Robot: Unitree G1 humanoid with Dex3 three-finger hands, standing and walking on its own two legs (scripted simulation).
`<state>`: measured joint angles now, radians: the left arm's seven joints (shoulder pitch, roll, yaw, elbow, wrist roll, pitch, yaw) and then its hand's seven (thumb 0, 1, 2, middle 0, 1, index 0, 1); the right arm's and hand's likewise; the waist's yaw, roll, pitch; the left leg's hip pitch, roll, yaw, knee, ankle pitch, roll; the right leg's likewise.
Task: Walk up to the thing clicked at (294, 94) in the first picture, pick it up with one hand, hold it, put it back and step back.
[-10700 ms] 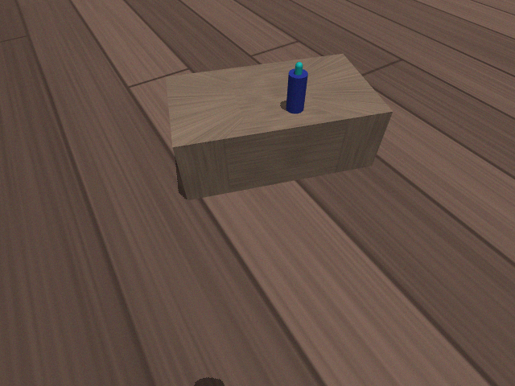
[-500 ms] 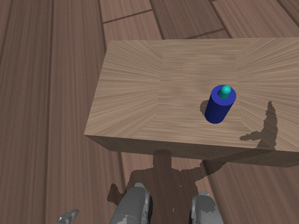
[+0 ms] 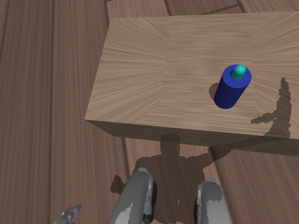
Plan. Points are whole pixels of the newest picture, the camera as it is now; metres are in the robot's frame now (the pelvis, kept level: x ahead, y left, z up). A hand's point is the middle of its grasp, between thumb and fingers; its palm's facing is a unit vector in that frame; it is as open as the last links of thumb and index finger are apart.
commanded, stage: approach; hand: right
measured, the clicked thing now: (231, 85) +0.53 -0.17 -0.17
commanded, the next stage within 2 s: close in in 0.32 s
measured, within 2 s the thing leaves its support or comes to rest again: neither
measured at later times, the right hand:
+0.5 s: hand (265, 96) +0.51 -0.28 -0.20, palm faces +0.11 +0.99 -0.02, open 17.3 cm
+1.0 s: hand (241, 91) +0.53 -0.21 -0.20, palm faces +0.12 +0.99 -0.04, open 17.3 cm
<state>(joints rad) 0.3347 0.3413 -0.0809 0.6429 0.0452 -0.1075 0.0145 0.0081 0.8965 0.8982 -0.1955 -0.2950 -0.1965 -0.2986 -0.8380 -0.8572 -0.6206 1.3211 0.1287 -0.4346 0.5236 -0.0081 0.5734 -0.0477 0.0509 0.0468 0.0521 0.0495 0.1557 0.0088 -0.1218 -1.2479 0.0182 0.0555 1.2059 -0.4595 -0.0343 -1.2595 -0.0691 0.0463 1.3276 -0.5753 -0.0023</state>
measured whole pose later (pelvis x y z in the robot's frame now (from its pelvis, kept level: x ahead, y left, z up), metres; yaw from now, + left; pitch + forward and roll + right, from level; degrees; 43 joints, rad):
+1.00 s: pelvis -0.07 +0.01 -0.24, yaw +1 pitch +36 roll +6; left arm 0.27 0.31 -0.11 0.59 0.08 0.03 -0.04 0.01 0.89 0.90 -0.19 -0.29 -0.20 -0.29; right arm -1.13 -0.69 -0.52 1.15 -0.04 -0.35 0.18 -0.01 0.49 -0.04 0.06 0.03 0.05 0.04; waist 0.26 -0.05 -0.11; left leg -2.10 0.05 0.04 2.05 -0.58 -0.04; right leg -2.11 -0.02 0.10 2.16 -0.70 0.00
